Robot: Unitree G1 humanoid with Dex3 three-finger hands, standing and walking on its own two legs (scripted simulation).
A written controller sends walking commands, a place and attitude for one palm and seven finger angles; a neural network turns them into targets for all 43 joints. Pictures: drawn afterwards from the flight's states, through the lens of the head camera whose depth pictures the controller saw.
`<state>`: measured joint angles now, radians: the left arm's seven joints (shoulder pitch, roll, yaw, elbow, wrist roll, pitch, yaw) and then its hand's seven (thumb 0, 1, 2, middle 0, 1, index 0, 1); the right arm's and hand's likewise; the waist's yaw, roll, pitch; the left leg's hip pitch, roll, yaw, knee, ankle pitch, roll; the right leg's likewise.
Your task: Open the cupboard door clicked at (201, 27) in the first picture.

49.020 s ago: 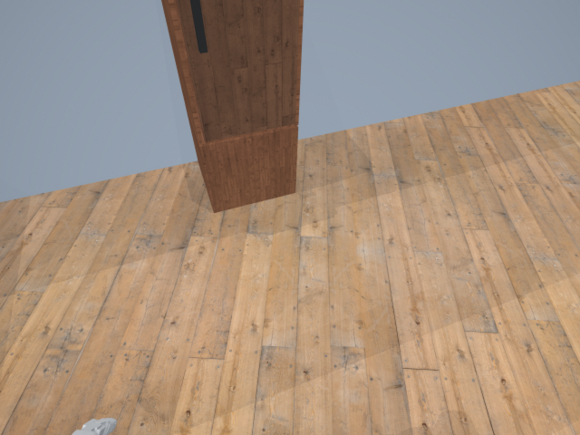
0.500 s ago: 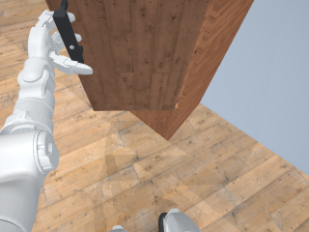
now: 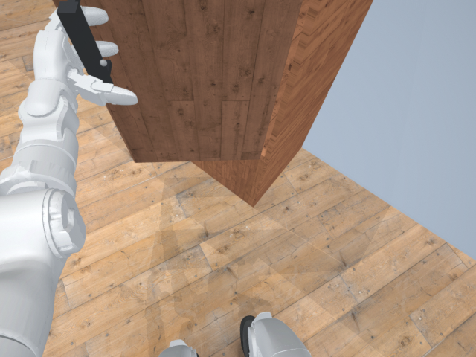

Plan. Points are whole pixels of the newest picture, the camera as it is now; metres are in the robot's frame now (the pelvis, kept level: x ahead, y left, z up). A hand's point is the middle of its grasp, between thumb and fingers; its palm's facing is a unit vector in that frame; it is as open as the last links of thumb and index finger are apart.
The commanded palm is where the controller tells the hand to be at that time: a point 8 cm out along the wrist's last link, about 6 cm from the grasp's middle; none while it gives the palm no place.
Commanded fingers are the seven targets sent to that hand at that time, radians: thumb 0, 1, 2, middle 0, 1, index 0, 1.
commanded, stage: slide the fingers in behind the handle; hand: left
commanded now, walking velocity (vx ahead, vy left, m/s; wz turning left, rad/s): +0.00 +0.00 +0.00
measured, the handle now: (91, 43) +0.60 +0.16 +0.12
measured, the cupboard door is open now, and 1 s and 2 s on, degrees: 42 42 62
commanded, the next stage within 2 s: close the thumb around the handle in 0.22 s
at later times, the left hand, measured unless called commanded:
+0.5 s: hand (102, 61) +0.56 +0.14 +0.12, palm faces -0.07 -1.00 -0.01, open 13.0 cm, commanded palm +0.53 +0.19 +0.12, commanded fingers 0.00 0.06 0.54 -0.34 -1.26 -0.34 -1.26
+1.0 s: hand (104, 62) +0.56 +0.14 +0.12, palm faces -0.06 -1.00 -0.01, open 5.5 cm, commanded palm +0.54 +0.18 +0.12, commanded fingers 0.00 0.90 0.90 -0.40 -1.35 -0.40 -1.35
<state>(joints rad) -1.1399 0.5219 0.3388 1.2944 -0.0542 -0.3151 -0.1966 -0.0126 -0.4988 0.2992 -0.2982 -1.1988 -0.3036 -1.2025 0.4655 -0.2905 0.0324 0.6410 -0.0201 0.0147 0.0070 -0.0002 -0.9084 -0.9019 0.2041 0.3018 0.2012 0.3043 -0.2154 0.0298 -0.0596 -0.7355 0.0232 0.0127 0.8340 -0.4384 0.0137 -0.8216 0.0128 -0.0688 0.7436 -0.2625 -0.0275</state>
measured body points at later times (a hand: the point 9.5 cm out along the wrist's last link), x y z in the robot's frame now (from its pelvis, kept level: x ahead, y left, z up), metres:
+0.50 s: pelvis +0.01 +0.01 +0.00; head +0.14 +0.01 +0.43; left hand +0.56 +0.19 +0.13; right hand -0.03 -0.25 -0.11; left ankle -0.03 +0.11 -0.70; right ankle +0.05 -0.11 -0.70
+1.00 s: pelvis +0.01 +0.01 +0.00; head +0.14 +0.01 +0.43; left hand +0.55 +0.19 +0.12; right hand -0.02 -0.25 -0.11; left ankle -0.03 +0.11 -0.70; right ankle +0.05 -0.11 -0.70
